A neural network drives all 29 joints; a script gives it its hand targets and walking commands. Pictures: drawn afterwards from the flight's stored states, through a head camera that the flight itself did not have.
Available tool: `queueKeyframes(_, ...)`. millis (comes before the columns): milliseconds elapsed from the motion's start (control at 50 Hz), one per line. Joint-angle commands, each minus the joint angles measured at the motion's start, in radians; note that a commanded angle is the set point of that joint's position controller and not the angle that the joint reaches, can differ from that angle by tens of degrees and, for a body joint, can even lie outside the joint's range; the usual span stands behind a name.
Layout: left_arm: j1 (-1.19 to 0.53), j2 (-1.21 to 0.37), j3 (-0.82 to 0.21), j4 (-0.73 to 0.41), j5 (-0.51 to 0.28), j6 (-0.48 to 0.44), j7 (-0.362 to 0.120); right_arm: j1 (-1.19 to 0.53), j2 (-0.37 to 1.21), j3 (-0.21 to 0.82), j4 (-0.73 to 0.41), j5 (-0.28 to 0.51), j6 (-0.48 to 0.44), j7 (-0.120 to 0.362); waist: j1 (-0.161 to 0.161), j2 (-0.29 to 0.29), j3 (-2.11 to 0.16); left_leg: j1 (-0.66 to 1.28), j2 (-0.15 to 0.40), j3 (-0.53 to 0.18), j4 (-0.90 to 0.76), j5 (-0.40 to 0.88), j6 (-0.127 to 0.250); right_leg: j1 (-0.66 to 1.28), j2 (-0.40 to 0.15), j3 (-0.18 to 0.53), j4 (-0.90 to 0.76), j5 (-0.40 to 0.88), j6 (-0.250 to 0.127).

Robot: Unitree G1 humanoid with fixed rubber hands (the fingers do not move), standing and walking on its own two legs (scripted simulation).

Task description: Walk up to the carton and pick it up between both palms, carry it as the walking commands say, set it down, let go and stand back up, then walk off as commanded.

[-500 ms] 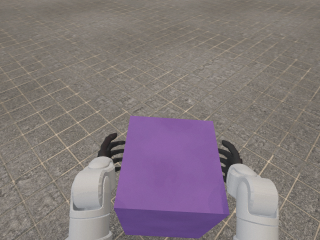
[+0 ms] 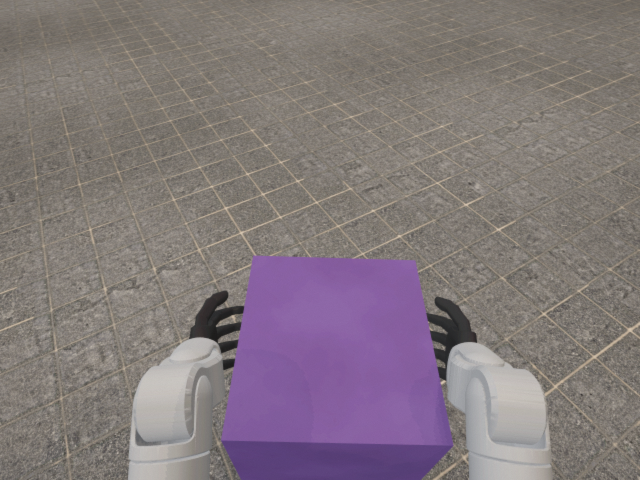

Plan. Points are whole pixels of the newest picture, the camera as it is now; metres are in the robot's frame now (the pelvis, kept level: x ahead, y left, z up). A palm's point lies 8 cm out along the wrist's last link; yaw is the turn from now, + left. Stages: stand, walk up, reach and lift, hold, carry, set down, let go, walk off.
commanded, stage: carry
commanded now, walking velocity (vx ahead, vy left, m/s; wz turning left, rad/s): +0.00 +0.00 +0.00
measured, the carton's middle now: (329, 383) +0.26 +0.00 -0.01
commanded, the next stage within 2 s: none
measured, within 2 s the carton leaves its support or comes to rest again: neither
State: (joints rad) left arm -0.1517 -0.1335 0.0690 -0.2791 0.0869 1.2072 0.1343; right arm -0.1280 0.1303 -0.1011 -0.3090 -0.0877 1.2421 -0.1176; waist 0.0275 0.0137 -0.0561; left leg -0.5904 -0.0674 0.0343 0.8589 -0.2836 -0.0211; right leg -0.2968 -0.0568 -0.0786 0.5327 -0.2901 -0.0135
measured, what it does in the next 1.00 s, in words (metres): steps on the spot: left foot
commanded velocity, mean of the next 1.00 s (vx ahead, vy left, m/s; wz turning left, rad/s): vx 0.00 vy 0.00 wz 0.00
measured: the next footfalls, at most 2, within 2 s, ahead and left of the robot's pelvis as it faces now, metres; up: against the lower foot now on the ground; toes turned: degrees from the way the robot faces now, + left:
left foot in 0.16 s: +0.02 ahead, +0.18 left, +0.00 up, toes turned +5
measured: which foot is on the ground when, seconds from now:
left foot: up 0.00-0.14, down 0.16-1.00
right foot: down 0.00-1.00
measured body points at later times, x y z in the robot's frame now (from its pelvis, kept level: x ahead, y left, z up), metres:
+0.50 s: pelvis -0.08 +0.08 -0.01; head -0.09 +0.09 +0.44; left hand +0.19 +0.25 +0.06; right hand +0.21 -0.04 +0.06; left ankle -0.02 +0.17 -0.74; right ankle -0.04 -0.07 -0.74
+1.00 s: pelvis -0.08 +0.05 -0.01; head -0.09 +0.04 +0.44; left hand +0.21 +0.20 +0.07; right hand +0.21 -0.09 +0.05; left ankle -0.02 +0.17 -0.74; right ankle -0.04 -0.07 -0.74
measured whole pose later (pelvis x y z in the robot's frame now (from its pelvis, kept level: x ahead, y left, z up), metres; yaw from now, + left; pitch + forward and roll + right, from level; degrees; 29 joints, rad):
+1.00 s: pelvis -0.08 +0.05 -0.01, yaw +2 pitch +3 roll +0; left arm -0.21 -0.14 0.10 -0.20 0.15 1.17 0.10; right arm -0.18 0.14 -0.12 -0.21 -0.10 1.19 -0.11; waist -0.01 0.01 -0.10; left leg -0.40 0.02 0.05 0.52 -0.18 0.00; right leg -0.37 -0.03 -0.03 0.56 -0.23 0.01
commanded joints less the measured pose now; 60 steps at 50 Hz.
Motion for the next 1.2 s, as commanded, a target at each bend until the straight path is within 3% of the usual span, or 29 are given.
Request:
queueKeyframes(0,-0.57,-0.943,-0.698,-0.192,-0.448,-0.015,-0.303,-0.605,0.933,0.732,-0.155,0.435,-0.046,0.245,-0.024,-0.131,-0.263,0.093,0.052,0.009,-0.01,-0.076,-0.012,0.099,-0.171,0.067,-0.111,0.361,-0.079)
queueKeyframes(60,-0.453,-0.885,-0.635,-0.135,-0.373,-0.003,-0.281,-0.538,0.938,0.734,-0.098,0.446,-0.026,0.258,-0.02,-0.233,-0.347,0.206,0.024,0.084,-0.255,-0.089,-0.006,0.182,-0.197,0.098,-0.074,0.439,-0.098)
queueKeyframes(100,-0.391,-0.892,-0.609,-0.051,-0.343,0.007,-0.278,-0.53,0.91,0.734,-0.055,0.434,-0.009,0.264,-0.027,-0.194,-0.321,0.296,0.047,0.042,-0.455,0.14,-0.003,0.13,-0.147,0.029,0.011,0.388,-0.033)
queueKeyframes(120,-0.385,-0.878,-0.588,-0.033,-0.316,0.001,-0.282,-0.576,0.919,0.734,-0.054,0.438,-0.014,0.271,-0.032,-0.156,-0.377,0.388,0.145,-0.038,-0.477,0.24,0.01,0.099,-0.132,0.017,0.042,0.277,0.011)
queueKeyframes(160,-0.364,-0.898,-0.59,0.028,-0.287,-0.003,-0.272,-0.567,0.894,0.715,-0.018,0.44,-0.015,0.288,-0.019,0.175,-0.362,0.515,0.371,-0.284,-0.43,0.768,0.077,-0.13,-0.033,0.013,0.15,-0.129,0.093)
queueKeyframes(180,-0.426,-0.938,-0.61,0.0,-0.322,-0.009,-0.276,-0.573,0.905,0.726,-0.035,0.437,-0.031,0.289,-0.017,0.171,-0.393,0.446,0.352,-0.205,-0.385,0.72,0.113,-0.052,-0.045,0.019,0.091,-0.151,0.095)
queueKeyframes(240,-0.585,-0.997,-0.698,-0.065,-0.398,-0.011,-0.285,-0.63,0.947,0.675,-0.041,0.422,-0.041,0.287,-0.029,0.09,-0.33,0.387,0.262,-0.178,-0.445,0.389,0.067,-0.056,-0.009,-0.005,0.075,0.004,0.081)
queueKeyframes(280,-0.658,-0.995,-0.739,-0.153,-0.439,-0.009,-0.287,-0.645,0.957,0.67,-0.083,0.425,-0.054,0.285,-0.022,0.217,-0.35,0.394,0.232,-0.132,-0.447,0.268,0.061,-0.017,-0.014,0.023,-0.008,0.025,0.06)
queueKeyframes(340,-0.654,-0.973,-0.731,-0.151,-0.461,0.001,-0.302,-0.569,0.955,0.645,-0.054,0.389,-0.046,0.268,-0.03,0.077,-0.351,0.355,0.223,-0.145,-0.505,-0.071,0.052,-0.002,-0.029,0.07,-0.049,0.037,0.027)
queueKeyframes(440,-0.538,-0.949,-0.683,-0.034,-0.426,-0.001,-0.318,-0.606,0.905,0.652,-0.103,0.374,-0.06,0.251,-0.028,-0.004,-0.297,0.26,0.195,-0.143,-0.529,-0.171,0.071,-0.001,-0.008,0.048,-0.048,0.0,0.029)
queueKeyframes(520,-0.589,-0.953,-0.686,-0.093,-0.425,-0.019,-0.314,-0.562,0.921,0.663,-0.055,0.359,-0.056,0.257,-0.025,0.005,-0.318,0.236,0.206,-0.157,-0.55,-0.212,0.068,0.034,-0.017,0.056,-0.046,-0.034,0.036)
queueKeyframes(600,-0.564,-0.966,-0.701,-0.082,-0.402,-0.006,-0.293,-0.579,0.922,0.663,-0.07,0.394,-0.045,0.275,-0.027,0.149,-0.31,0.266,0.189,-0.148,-0.583,-0.215,0.05,-0.019,0.018,0.042,-0.006,0.021,0.038)
queueKeyframes(620,-0.618,-0.961,-0.678,-0.087,-0.406,-0.005,-0.293,-0.6,0.932,0.656,-0.022,0.39,-0.037,0.274,-0.024,0.139,-0.318,0.284,0.195,-0.133,-0.555,-0.131,0.061,-0.009,-0.01,0.057,-0.034,0.062,0.043)
queueKeyframes(640,-0.555,-0.954,-0.654,-0.046,-0.383,-0.007,-0.294,-0.62,0.945,0.666,-0.045,0.397,-0.045,0.277,-0.024,0.036,-0.311,0.248,0.204,-0.149,-0.557,-0.168,0.061,0.014,0.003,0.047,-0.014,0.038,0.037)
queueKeyframes(780,-0.539,-0.957,-0.634,-0.018,-0.368,-0.027,-0.293,-0.632,0.947,0.689,-0.057,0.403,-0.063,0.275,-0.024,-0.007,-0.322,0.289,0.18,-0.09,-0.468,-0.009,0.05,0.008,-0.056,0.103,-0.077,0.085,0.032)
queueKeyframes(820,-0.585,-0.94,-0.631,-0.098,-0.377,-0.038,-0.283,-0.635,0.968,0.705,-0.069,0.417,-0.061,0.266,-0.028,-0.114,-0.349,0.342,0.178,-0.084,-0.414,0.098,0.047,-0.007,-0.072,0.118,-0.083,0.068,0.014)
queueKeyframes(840,-0.509,-0.917,-0.51,0.154,-0.277,-0.072,-0.292,-0.602,0.897,0.589,0.096,0.304,-0.109,0.267,-0.027,-0.042,-0.363,0.343,0.18,-0.082,-0.412,0.144,0.05,0.009,-0.067,0.117,-0.069,0.112,0.015)
queueKeyframes(880,-0.549,-0.968,-0.647,-0.055,-0.394,-0.053,-0.296,-0.653,0.949,0.742,-0.134,0.418,-0.084,0.259,-0.03,-0.096,-0.325,0.355,0.173,-0.059,-0.381,0.124,0.043,-0.033,-0.076,0.129,-0.097,0.113,0.007)
queueKeyframes(900,-0.523,-0.935,-0.575,0.09,-0.326,-0.063,-0.297,-0.652,0.916,0.666,-0.005,0.366,-0.097,0.264,-0.029,-0.054,-0.306,0.359,0.172,-0.069,-0.388,0.108,0.046,-0.05,-0.08,0.139,-0.097,0.089,0.006)
queueKeyframes(960,-0.527,-0.928,-0.643,-0.065,-0.371,-0.043,-0.288,-0.631,0.934,0.732,-0.12,0.417,-0.078,0.259,-0.028,-0.064,-0.339,0.315,0.186,-0.082,-0.395,0.124,0.045,0.022,-0.076,0.122,-0.077,0.132,0.0)
queueKeyframes(1000,-0.561,-0.934,-0.608,0.019,-0.347,-0.06,-0.287,-0.635,0.936,0.667,-0.005,0.387,-0.09,0.262,-0.028,-0.028,-0.328,0.351,0.175,-0.06,-0.402,0.082,0.04,-0.032,-0.08,0.143,-0.081,0.076,-0.014)
queueKeyframes(1020,-0.585,-0.958,-0.666,-0.105,-0.399,-0.048,-0.287,-0.64,0.952,0.725,-0.118,0.426,-0.087,0.263,-0.027,-0.038,-0.342,0.35,0.181,-0.075,-0.392,0.116,0.041,-0.002,-0.082,0.146,-0.083,0.114,-0.016)
queueKeyframes(1040,-0.521,-0.938,-0.599,0.014,-0.343,-0.053,-0.288,-0.632,0.941,0.685,-0.036,0.39,-0.087,0.265,-0.026,-0.065,-0.333,0.327,0.18,-0.063,-0.381,0.149,0.04,0.022,-0.09,0.135,-0.075,0.192,-0.003)
queueKeyframes(1060,-0.492,-0.955,-0.635,-0.004,-0.379,-0.034,-0.295,-0.671,0.928,0.732,-0.147,0.427,-0.078,0.257,-0.029,-0.096,-0.375,0.323,0.175,-0.064,-0.364,0.151,0.035,0.048,-0.091,0.136,-0.064,0.204,-0.008)
queueKeyframes(1080,-0.521,-0.948,-0.642,-0.059,-0.375,-0.04,-0.285,-0.659,0.95,0.724,-0.098,0.441,-0.068,0.262,-0.027,0.009,-0.374,0.386,0.169,-0.043,-0.361,0.174,0.028,0.002,-0.101,0.147,-0.064,0.226,-0.013)
queueKeyframes(1120,-0.536,-0.95,-0.651,-0.086,-0.381,-0.046,-0.284,-0.658,0.933,0.721,-0.146,0.426,-0.078,0.261,-0.025,-0.038,-0.41,0.37,0.194,-0.07,-0.36,0.227,0.039,0.038,-0.085,0.134,-0.036,0.237,-0.017)
queueKeyframes(1140,-0.531,-0.908,-0.564,0.039,-0.316,-0.06,-0.285,-0.591,0.922,0.645,0.026,0.361,-0.094,0.264,-0.027,-0.028,-0.396,0.342,0.195,-0.073,-0.38,0.185,0.041,0.069,-0.078,0.124,-0.031,0.218,-0.02)
queueKeyframes(1160,-0.563,-0.94,-0.657,-0.125,-0.394,-0.048,-0.284,-0.626,0.946,0.734,-0.143,0.429,-0.081,0.258,-0.026,-0.064,-0.379,0.314,0.186,-0.058,-0.365,0.151,0.038,0.07,-0.078,0.113,-0.05,0.208,-0.015)
queueKeyframes(1180,-0.515,-0.905,-0.565,0.048,-0.315,-0.063,-0.287,-0.587,0.91,0.644,0.027,0.345,-0.095,0.259,-0.032,-0.083,-0.335,0.348,0.186,-0.058,-0.367,0.123,0.035,0.0,-0.086,0.149,-0.085,0.191,-0.021)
